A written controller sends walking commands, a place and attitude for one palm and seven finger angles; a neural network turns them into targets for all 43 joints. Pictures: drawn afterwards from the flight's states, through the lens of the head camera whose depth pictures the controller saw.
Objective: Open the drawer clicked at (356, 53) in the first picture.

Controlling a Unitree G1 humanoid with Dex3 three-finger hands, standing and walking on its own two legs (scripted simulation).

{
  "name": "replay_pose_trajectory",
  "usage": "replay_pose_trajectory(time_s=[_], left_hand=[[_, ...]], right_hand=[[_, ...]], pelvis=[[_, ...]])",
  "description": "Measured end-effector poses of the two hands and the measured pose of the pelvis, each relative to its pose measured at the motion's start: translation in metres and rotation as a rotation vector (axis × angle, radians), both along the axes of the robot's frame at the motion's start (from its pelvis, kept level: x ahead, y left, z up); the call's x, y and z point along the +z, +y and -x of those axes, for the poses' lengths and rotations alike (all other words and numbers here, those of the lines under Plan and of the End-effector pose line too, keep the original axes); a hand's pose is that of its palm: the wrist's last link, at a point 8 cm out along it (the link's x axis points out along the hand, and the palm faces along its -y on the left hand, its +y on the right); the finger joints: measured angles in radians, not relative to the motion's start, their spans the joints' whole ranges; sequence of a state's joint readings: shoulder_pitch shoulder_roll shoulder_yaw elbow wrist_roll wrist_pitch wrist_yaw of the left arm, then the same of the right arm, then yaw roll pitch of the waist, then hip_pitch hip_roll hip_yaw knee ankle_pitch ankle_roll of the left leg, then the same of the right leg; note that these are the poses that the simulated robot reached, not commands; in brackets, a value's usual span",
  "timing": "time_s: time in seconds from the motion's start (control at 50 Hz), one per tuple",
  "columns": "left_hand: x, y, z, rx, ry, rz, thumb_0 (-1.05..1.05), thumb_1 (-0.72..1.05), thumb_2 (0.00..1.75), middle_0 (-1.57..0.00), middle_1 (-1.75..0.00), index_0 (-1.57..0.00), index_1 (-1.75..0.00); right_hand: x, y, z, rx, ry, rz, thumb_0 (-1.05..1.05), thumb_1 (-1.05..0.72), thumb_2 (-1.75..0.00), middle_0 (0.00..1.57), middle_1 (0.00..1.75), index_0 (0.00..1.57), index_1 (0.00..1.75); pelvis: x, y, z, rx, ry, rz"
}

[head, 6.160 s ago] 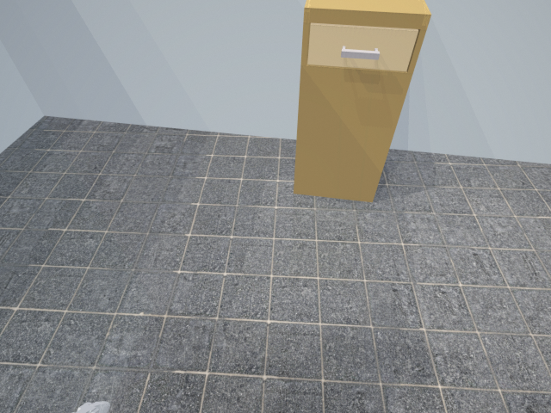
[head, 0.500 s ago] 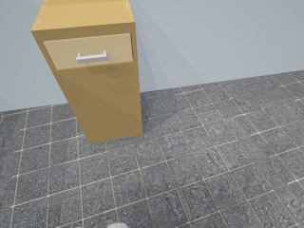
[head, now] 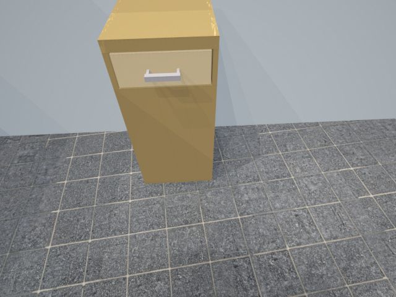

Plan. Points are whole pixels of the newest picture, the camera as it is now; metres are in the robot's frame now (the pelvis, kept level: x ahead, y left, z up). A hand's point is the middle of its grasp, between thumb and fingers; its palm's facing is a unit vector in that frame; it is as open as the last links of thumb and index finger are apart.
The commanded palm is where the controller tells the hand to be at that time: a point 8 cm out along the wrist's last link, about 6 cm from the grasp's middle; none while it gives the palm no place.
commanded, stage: take the last steps up to it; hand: left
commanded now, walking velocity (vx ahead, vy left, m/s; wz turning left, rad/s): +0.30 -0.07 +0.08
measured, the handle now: (162, 74) +0.84 +0.18 +0.00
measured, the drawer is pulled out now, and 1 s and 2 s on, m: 0.00 0.00 0.00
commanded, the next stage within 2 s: come to a stop and stand still in 1.16 s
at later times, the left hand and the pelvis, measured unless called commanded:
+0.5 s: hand out of the picture -0.06 +0.18 -0.18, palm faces +0.13 -0.98 -0.13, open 7.4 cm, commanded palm none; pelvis +0.03 +0.02 +0.00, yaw +3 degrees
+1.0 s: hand (155, 250) +0.26 +0.13 -0.16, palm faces +0.09 -0.97 -0.21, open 7.2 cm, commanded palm none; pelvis +0.19 -0.05 +0.00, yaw +3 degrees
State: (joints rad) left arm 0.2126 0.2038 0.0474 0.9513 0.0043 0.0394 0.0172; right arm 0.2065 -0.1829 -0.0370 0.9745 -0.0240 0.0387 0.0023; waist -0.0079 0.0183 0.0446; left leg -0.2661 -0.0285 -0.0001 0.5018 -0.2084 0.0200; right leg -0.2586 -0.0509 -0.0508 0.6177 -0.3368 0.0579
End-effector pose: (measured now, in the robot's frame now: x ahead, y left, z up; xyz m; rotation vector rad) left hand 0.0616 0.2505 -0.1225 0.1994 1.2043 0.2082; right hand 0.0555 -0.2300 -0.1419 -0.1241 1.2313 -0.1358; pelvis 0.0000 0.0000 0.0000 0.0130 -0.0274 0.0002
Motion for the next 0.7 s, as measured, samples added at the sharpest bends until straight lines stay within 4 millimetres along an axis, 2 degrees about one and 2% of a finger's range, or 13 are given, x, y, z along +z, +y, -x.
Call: replay_pose_trajectory(time_s=[0.06, 0.12, 0.24, 0.3, 0.38, 0.44, 0.48, 0.54, 0.62, 0.7], left_hand=[[0.002, -0.017, 0.009, 0.008, -0.025, -0.002, 0.01, 0.91, 0.9, -0.2, -0.29, -0.2, -0.3], [0.006, -0.031, 0.025, 0.034, -0.024, 0.02, 0.01, 0.91, 0.9, -0.2, -0.29, -0.2, -0.3], [0.002, -0.036, 0.069, 0.094, 0.061, 0.047, 0.01, 0.92, 0.9, -0.21, -0.3, -0.2, -0.3], [-0.004, -0.036, 0.093, 0.128, 0.121, 0.076, 0.01, 0.92, 0.9, -0.21, -0.3, -0.2, -0.3], [-0.018, -0.031, 0.124, 0.178, 0.225, 0.126, 0.01, 0.91, 0.9, -0.2, -0.29, -0.2, -0.3], [-0.03, -0.025, 0.137, 0.18, 0.31, 0.159, 0.01, 0.91, 0.9, -0.2, -0.29, -0.2, -0.3], [-0.029, -0.02, 0.131, 0.157, 0.348, 0.168, 0.01, 0.91, 0.9, -0.2, -0.29, -0.2, -0.3], [-0.024, -0.012, 0.102, 0.131, 0.319, 0.166, 0.01, 0.91, 0.9, -0.2, -0.29, -0.2, -0.3], [-0.018, -0.005, 0.043, 0.104, 0.22, 0.141, 0.01, 0.91, 0.9, -0.2, -0.29, -0.2, -0.3], [-0.013, -0.008, -0.027, 0.058, 0.131, 0.112, 0.01, 0.91, 0.9, -0.2, -0.29, -0.2, -0.3]], right_hand=[[-0.01, -0.01, 0.013, -0.002, 0.032, -0.017, 0.0, -0.9, -0.9, 0.2, 0.3, 0.2, 0.3], [-0.006, -0.018, 0.022, 0.013, 0.07, -0.016, 0.0, -0.91, -0.9, 0.2, 0.3, 0.2, 0.3], [0.004, -0.025, 0.03, 0.027, 0.098, 0.007, 0.0, -0.91, -0.9, 0.2, 0.3, 0.2, 0.3], [0.008, -0.021, 0.027, 0.044, 0.115, 0.024, 0.0, -0.91, -0.9, 0.2, 0.3, 0.2, 0.3], [0.011, -0.005, 0.011, 0.072, 0.095, 0.052, 0.0, -0.91, -0.9, 0.2, 0.3, 0.2, 0.3], [0.009, 0.011, 0.004, 0.062, 0.057, 0.068, 0.0, -0.91, -0.9, 0.2, 0.3, 0.2, 0.3], [0.012, 0.02, 0.007, 0.038, 0.052, 0.062, 0.0, -0.91, -0.9, 0.2, 0.3, 0.2, 0.3], [0.016, 0.03, 0.018, 0.01, 0.094, 0.047, 0.0, -0.91, -0.9, 0.2, 0.3, 0.2, 0.3], [0.015, 0.038, 0.035, -0.023, 0.186, 0.014, 0.0, -0.91, -0.9, 0.2, 0.3, 0.2, 0.3], [0.011, 0.037, 0.044, -0.066, 0.271, -0.021, 0.0, -0.9, -0.9, 0.2, 0.3, 0.2, 0.3]], pelvis=[[-0.003, -0.009, 0.005, 0.023, -0.01, 0.002], [0.004, -0.014, 0.007, 0.038, -0.012, -0.007], [0.011, -0.014, 0.002, 0.067, -0.003, -0.007], [0.011, -0.008, -0.002, 0.073, 0.005, 0.0], [0.006, 0.006, -0.01, 0.075, 0.013, 0.02], [-0.002, 0.017, -0.017, 0.062, 0.008, 0.026], [0.001, 0.02, -0.024, 0.051, 0.004, 0.028], [0.008, 0.021, -0.037, 0.052, 0.0, 0.031], [0.011, 0.017, -0.057, 0.044, 0.003, 0.024], [0.009, 0.006, -0.081, 0.035, 0.009, 0.012]])
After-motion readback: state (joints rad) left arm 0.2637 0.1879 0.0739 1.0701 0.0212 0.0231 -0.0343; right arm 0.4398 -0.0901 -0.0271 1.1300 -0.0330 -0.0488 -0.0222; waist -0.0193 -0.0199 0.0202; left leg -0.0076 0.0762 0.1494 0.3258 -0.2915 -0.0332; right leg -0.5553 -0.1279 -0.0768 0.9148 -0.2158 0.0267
